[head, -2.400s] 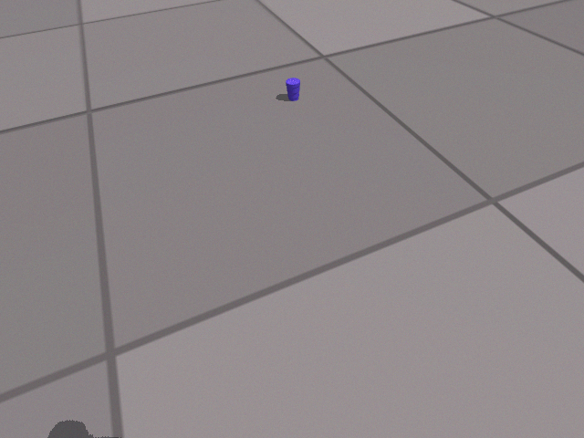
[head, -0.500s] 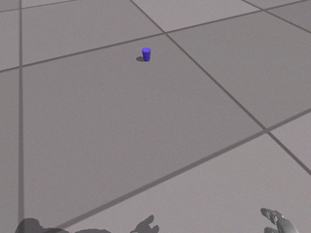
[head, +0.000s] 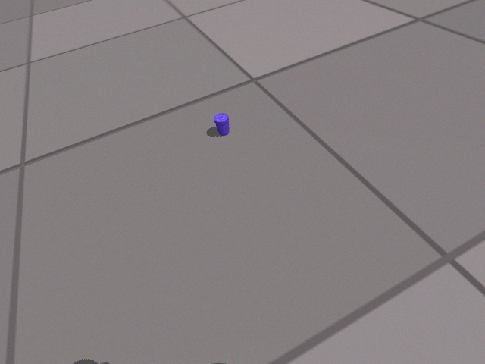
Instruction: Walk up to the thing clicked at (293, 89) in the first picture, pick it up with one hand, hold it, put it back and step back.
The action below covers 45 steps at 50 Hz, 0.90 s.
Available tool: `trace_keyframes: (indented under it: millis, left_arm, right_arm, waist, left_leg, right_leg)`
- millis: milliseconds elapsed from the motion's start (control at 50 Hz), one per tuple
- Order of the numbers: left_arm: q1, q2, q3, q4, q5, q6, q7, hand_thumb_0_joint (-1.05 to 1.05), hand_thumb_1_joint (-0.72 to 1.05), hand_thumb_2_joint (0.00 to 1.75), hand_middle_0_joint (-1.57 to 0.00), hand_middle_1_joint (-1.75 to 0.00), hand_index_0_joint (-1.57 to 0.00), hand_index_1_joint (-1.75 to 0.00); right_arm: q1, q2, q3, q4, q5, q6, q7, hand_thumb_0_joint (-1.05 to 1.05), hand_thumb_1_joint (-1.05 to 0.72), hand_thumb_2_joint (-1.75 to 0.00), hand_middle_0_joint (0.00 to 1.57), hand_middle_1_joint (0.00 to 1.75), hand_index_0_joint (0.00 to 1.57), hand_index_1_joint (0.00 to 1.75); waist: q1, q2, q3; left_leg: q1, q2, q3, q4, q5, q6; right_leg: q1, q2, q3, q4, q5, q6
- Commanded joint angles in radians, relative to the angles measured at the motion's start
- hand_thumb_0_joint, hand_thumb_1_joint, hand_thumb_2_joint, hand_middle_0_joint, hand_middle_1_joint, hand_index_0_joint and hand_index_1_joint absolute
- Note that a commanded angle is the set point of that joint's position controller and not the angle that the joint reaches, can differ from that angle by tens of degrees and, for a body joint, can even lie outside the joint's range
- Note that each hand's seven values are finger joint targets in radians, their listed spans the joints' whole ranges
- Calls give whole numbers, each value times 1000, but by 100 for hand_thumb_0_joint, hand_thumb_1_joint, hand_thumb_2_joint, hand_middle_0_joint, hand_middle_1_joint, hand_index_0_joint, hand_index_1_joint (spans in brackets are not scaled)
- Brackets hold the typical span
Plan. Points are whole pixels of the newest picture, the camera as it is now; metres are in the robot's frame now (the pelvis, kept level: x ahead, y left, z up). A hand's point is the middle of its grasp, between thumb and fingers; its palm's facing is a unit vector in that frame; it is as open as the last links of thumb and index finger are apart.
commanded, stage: walk up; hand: left
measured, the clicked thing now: (222, 125) +1.61 +0.28 -0.71
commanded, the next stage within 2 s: none
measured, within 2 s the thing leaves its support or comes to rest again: neither
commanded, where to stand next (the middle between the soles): +1.27 +0.06 m, yaw -1 degrees
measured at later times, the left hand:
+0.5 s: hand (133, 271) +0.35 +0.31 -0.14, palm faces -0.07 -0.94 -0.33, open 7.4 cm
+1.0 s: hand (166, 185) +0.58 +0.27 -0.12, palm faces -0.01 -0.92 -0.39, open 7.4 cm
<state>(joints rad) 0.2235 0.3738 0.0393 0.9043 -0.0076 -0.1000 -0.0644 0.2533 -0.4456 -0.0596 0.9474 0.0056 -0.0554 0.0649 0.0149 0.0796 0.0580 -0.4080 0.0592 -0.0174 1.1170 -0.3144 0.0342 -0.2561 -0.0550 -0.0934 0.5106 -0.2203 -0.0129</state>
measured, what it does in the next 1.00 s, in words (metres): walks ahead: left foot, then right foot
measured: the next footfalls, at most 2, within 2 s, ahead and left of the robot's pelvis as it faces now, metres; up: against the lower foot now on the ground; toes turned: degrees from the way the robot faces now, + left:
left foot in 0.24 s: +0.33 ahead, +0.14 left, +0.00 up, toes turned +6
right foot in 0.70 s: +0.57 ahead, -0.11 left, +0.00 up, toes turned -6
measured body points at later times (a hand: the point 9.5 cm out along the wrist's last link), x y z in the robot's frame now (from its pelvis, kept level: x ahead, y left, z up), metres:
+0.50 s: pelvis +0.29 +0.04 +0.00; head +0.30 +0.06 +0.45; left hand +0.35 +0.36 -0.12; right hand +0.36 -0.28 -0.09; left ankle +0.29 +0.14 -0.74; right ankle +0.35 -0.12 -0.68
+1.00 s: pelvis +0.52 +0.00 +0.01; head +0.54 -0.02 +0.45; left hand +0.58 +0.32 -0.09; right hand +0.61 -0.32 -0.12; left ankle +0.62 +0.16 -0.69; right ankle +0.53 -0.11 -0.74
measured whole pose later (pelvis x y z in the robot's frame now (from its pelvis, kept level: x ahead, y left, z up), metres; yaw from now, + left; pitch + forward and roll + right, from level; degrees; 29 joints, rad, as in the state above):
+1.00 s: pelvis +0.52 +0.00 +0.01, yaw +0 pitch -2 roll -1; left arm 0.29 0.38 0.04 0.88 0.01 -0.09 -0.06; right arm 0.25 -0.43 -0.06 0.90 -0.02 -0.04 0.08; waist 0.02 0.07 0.06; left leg -0.51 0.09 0.00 0.83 -0.23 0.00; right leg -0.16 -0.02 -0.10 0.42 -0.23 -0.03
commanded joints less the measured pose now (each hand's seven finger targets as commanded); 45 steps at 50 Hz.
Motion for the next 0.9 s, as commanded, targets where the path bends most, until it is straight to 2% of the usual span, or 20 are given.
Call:
trace_keyframes:
  millis: [0, 40, 160, 200, 220, 240, 260, 280, 300, 360, 460, 540, 620, 660, 680, 700, 720, 740, 800, 880]
  left_arm:
    - [14, 307, 85, -72, 2, -31, 25, 0, 90, 90, -20, -30, -20, -30]
    - [-10, 329, 93, -89, 10, -35, 20, 0, 90, 90, -20, -30, -20, -30]
    - [49, 338, 95, -73, 14, -23, 18, 0, 90, 90, -20, -30, -20, -30]
    - [38, 326, 86, -85, 17, -15, 25, 0, 90, 90, -20, -30, -20, -30]
    - [59, 278, 67, -90, 17, -10, 30, 0, 90, 90, -20, -30, -20, -30]
    - [112, 199, 40, -102, 4, -6, 33, 0, 90, 90, -20, -30, -20, -30]
    - [127, 236, 50, -103, -15, -3, 41, 0, 90, 90, -20, -30, -20, -30]
    - [60, 305, 51, -87, 0, -3, 49, 0, 90, 90, -20, -30, -20, -30]
    - [67, 309, 44, -74, -3, -4, 44, 0, 90, 90, -20, -30, -20, -30]
    - [139, 279, 48, -19, -6, 8, 24, 0, 90, 90, -20, -30, -20, -30]
    - [19, 241, 49, -60, 11, 22, -6, 0, 90, 90, -20, -30, -20, -30]
    - [-51, 215, 52, -79, 13, 20, -21, 0, 90, 90, -20, -30, -20, -30]
    - [-65, 216, 63, -63, 11, 19, -17, 0, 90, 90, -20, -30, -20, -30]
    - [48, 244, 80, -32, 12, 10, -5, 0, 90, 90, -20, -30, -20, -30]
    - [147, 299, 105, -10, 19, 0, 8, 0, 90, 90, -20, -30, -20, -30]
    - [231, 407, 130, -13, 19, -7, 21, 0, 90, 90, -20, -30, -20, -30]
    - [226, 420, 125, -15, -2, -3, 24, 0, 90, 90, -20, -30, -20, -30]
    - [170, 386, 114, -34, -10, 0, 29, 0, 90, 90, -20, -30, -20, -30]
    - [34, 301, 85, -61, -7, -5, 36, 0, 90, 90, -20, -30, -20, -30]
    - [40, 287, 82, -92, 6, -20, 31, 0, 90, 90, -20, -30, -20, -30]
  right_arm:
    - [12, -160, -57, -89, -16, -17, 14, 0, -90, -90, 20, 30, 20, 30]
    - [-55, -154, -55, -114, -21, -15, 29, 0, -90, -90, 20, 30, 20, 30]
    - [-144, -135, -66, -135, -21, -29, 41, 0, -90, -90, 20, 30, 20, 30]
    - [-9, -169, -84, -93, -27, -34, 32, 0, -90, -90, 20, 30, 20, 30]
    - [146, -217, -105, -51, -45, -40, 19, 0, -90, -90, 20, 30, 20, 30]
    - [251, -302, -132, -43, -57, -47, 1, 0, -90, -90, 20, 30, 20, 30]
    - [213, -349, -138, -82, -27, -50, -5, 0, -90, -90, 20, 30, 20, 30]
    - [155, -329, -140, -94, 6, -46, -9, 0, -90, -90, 20, 30, 20, 30]
    - [85, -292, -117, -114, 11, -45, -18, 0, -90, -90, 20, 30, 20, 30]
    - [3, -204, -73, -130, 4, -57, -24, 0, -90, -90, 20, 30, 20, 30]
    - [28, -218, -73, -139, -6, -74, -20, 0, -90, -90, 20, 30, 20, 30]
    - [5, -222, -72, -150, -2, -72, -14, 0, -90, -90, 20, 30, 20, 30]
    - [36, -228, -76, -146, -7, -55, -24, 0, -90, -90, 20, 30, 20, 30]
    - [28, -209, -65, -154, -10, -51, -30, 0, -90, -90, 20, 30, 20, 30]
    - [76, -157, -46, -158, -13, -50, -29, 0, -90, -90, 20, 30, 20, 30]
    - [134, -106, -27, -177, 3, -52, -27, 0, -90, -90, 20, 30, 20, 30]
    - [65, -202, -46, -161, 0, -44, -36, 0, -90, -90, 20, 30, 20, 30]
    - [38, -212, -51, -137, 0, -38, -41, 0, -90, -90, 20, 30, 20, 30]
    - [91, -173, -43, -95, 6, -24, -27, 0, -90, -90, 20, 30, 20, 30]
    - [79, -155, -53, -93, -17, -6, 0, 0, -90, -90, 20, 30, 20, 30]
  waist:
    - [-9, -230, -18]
    - [-5, -221, 8]
    - [22, -178, -20]
    - [-57, -83, -84]
    - [-131, 23, -161]
    - [-164, 244, -229]
    - [-138, 223, -243]
    - [-130, 61, -202]
    - [-88, -4, -132]
    - [-20, 44, -59]
    - [-34, 55, 12]
    - [-27, 45, 1]
    - [-24, 20, -31]
    - [51, -71, -76]
    - [90, -208, -143]
    - [103, -416, -231]
    - [119, -324, -198]
    - [94, -198, -120]
    - [-1, -238, -27]
    - [-5, -225, -29]
  left_leg:
    - [-137, 58, -10, -187, 89, -35]
    - [-124, 74, 14, -328, 110, -49]
    - [44, 31, 81, -552, 251, -11]
    - [263, -8, 97, -583, 170, 23]
    - [472, 1, 50, -585, 83, 70]
    - [640, 193, -242, -669, -79, 135]
    - [678, 372, -681, -863, -191, 213]
    - [575, 373, -634, -876, -214, 232]
    - [471, 329, -459, -867, -117, 182]
    - [304, 228, -162, -872, 172, 152]
    - [270, 216, -62, -916, 240, 201]
    - [255, 170, 18, -880, 300, 154]
    - [256, 176, 14, -774, 262, 136]
    - [212, 130, 58, -532, 395, 102]
    - [89, 67, 96, -277, 323, 70]
    - [-152, -68, 135, 19, -37, 16]
    - [-253, -65, 26, 106, -215, 16]
    - [-235, -23, -68, 154, -153, 15]
    - [-138, 28, -63, -5, -6, 9]
    - [-119, 34, -11, -180, 70, -34]
  right_leg:
    - [74, -206, 167, -310, 47, -202]
    - [36, -208, 134, -348, -74, -209]
    - [94, -196, 83, -243, 36, -161]
    - [46, -166, 48, -18, 203, -134]
    - [-69, -116, 14, 259, 240, -103]
    - [-285, -7, -16, 580, -16, -64]
    - [-466, 110, 78, 716, -305, -48]
    - [-462, 31, 184, 768, -247, -61]
    - [-431, -6, 217, 747, -164, -51]
    - [-326, -66, 164, 587, -83, -16]
    - [-329, -92, 101, 350, -22, 22]
    - [-194, -65, 56, 110, 170, -2]
    - [-61, -16, 18, 72, 121, -21]
    - [136, 18, 2, 5, 68, -45]
    - [325, -33, 95, -40, -34, -73]
    - [515, -335, 578, -164, -112, -184]
    - [476, -413, 774, -244, -136, -274]
    - [349, -387, 664, -250, -108, -261]
    - [125, -222, 316, -262, 10, -171]
    - [86, -194, 190, -294, 32, -196]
